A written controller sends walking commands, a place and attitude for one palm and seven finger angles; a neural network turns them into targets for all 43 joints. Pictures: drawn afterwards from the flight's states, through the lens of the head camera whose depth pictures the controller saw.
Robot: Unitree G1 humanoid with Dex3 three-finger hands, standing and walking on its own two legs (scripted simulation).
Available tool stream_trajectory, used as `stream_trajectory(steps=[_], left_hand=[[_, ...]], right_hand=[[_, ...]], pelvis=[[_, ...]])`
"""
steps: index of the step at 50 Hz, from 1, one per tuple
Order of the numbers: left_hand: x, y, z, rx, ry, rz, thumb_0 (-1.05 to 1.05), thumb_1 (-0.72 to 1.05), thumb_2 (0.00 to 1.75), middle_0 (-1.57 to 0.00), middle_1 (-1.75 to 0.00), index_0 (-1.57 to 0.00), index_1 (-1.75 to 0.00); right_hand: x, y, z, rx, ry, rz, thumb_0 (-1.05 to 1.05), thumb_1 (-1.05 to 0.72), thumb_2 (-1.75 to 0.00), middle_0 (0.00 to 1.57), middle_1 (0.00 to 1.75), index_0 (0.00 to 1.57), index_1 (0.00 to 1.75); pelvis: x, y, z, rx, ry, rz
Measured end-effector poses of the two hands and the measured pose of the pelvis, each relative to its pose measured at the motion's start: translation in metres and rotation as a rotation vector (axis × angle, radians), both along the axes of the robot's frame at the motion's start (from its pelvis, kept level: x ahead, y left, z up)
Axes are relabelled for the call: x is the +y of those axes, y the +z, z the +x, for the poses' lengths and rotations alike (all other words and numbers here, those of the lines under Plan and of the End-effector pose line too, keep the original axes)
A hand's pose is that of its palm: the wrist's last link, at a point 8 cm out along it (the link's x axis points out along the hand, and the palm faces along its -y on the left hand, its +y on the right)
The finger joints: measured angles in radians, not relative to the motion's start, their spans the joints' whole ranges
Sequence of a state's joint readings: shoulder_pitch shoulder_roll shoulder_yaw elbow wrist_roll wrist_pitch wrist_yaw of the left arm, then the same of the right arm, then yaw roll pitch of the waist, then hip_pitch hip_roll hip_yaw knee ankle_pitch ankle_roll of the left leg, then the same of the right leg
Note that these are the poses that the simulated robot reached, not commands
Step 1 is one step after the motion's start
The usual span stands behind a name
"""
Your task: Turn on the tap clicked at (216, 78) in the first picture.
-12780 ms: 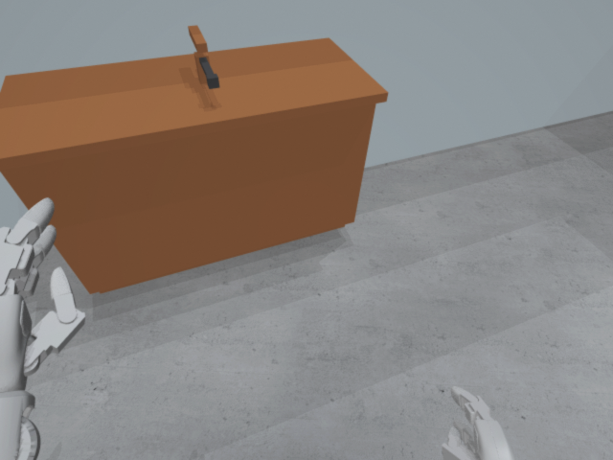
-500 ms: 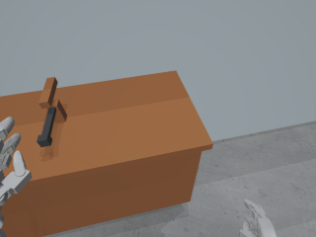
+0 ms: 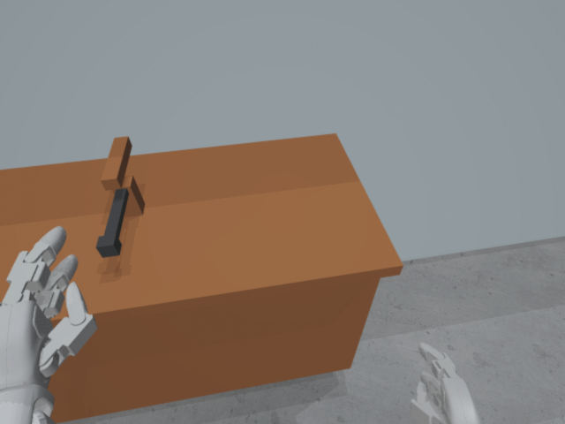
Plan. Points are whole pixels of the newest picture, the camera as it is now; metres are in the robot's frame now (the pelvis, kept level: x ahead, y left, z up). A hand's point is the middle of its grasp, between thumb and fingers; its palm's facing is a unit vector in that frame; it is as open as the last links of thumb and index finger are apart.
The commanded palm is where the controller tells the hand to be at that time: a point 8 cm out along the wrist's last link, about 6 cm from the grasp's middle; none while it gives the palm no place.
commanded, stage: turn the palm inward beside the body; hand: left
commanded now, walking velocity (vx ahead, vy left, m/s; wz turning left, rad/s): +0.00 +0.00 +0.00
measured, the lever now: (109, 245) +0.36 +0.35 +0.03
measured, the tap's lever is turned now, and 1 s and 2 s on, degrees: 0 0 0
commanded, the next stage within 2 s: reach beside the lever's end, fingers flat in 0.82 s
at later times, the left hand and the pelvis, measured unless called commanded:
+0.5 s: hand (97, 324) +0.18 +0.23 +0.13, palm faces +0.46 -0.88 -0.13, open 7.4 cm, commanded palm +0.13 +0.27 +0.15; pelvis +0.00 +0.00 +0.00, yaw +0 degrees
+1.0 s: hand (115, 324) +0.18 +0.21 +0.13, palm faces +0.47 -0.87 -0.14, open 7.4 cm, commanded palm +0.14 +0.26 +0.14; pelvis +0.00 -0.02 +0.00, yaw +0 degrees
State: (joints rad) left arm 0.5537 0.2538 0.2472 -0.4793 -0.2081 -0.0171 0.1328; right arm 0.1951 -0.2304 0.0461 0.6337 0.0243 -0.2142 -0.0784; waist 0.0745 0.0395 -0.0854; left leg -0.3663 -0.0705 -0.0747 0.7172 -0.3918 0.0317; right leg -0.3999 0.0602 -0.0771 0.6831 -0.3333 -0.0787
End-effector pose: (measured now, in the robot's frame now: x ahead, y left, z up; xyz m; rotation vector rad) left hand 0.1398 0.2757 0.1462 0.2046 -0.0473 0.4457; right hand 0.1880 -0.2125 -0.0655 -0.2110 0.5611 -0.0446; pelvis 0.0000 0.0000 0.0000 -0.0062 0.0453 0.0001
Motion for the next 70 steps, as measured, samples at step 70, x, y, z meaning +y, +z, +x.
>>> stream_trajectory(steps=[70], left_hand=[[0.011, -0.033, 0.03, 0.069, 0.096, -0.088, 0.02, 0.9, 0.9, -0.2, -0.3, -0.21, -0.3]], right_hand=[[-0.031, -0.015, -0.017, 0.109, -0.074, -0.024, 0.02, -0.91, -0.9, 0.2, 0.3, 0.2, 0.3]], pelvis=[[-0.013, 0.003, 0.0, 0.015, -0.005, 0.007]])
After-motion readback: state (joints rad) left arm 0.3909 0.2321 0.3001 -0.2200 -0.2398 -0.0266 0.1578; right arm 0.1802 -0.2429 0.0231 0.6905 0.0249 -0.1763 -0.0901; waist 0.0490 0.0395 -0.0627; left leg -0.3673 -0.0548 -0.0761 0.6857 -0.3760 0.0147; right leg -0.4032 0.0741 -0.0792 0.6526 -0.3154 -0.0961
